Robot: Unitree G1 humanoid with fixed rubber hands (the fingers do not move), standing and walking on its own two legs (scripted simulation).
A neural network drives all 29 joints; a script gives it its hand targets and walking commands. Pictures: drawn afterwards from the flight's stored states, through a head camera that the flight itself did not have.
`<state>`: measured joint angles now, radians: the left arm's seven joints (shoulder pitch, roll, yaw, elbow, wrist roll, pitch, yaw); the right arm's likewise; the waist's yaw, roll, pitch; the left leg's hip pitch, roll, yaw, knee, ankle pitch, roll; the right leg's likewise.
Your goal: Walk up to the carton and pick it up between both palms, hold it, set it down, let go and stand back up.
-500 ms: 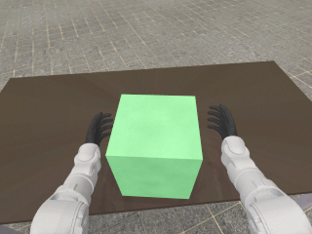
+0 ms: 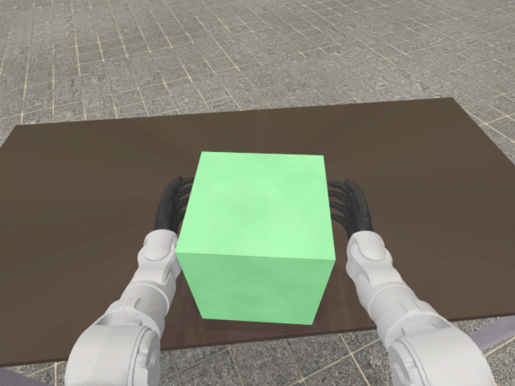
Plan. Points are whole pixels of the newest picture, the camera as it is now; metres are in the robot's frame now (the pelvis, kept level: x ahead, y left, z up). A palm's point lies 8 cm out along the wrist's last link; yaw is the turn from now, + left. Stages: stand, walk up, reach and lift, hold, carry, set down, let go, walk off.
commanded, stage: reach and lift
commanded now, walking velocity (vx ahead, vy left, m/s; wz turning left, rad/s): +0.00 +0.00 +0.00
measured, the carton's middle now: (259, 241) +0.39 +0.05 -0.01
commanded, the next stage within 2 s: none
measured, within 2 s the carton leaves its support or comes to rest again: leaves its support in 1.24 s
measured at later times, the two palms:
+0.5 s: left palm (174, 231) +0.36 +0.19 +0.04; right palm (357, 230) +0.38 -0.11 +0.05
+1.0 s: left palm (173, 232) +0.36 +0.19 +0.04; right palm (357, 232) +0.38 -0.11 +0.05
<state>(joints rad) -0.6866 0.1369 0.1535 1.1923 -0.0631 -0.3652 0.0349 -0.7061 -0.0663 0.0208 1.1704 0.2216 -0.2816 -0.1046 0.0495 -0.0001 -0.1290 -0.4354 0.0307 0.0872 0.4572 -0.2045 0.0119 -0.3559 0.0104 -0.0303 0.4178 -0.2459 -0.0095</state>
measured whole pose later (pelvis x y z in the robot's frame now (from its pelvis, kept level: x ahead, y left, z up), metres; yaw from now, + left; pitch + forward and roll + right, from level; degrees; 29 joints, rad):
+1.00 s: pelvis -0.01 +0.00 +0.00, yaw +0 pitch +10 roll -1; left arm -0.67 0.02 0.42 1.11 0.26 -0.34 0.05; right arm -0.70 0.05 -0.41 1.17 -0.23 -0.37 -0.13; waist 0.05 -0.02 -0.13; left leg -0.44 0.03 0.09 0.46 -0.19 0.01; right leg -0.36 0.01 -0.03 0.42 -0.23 -0.01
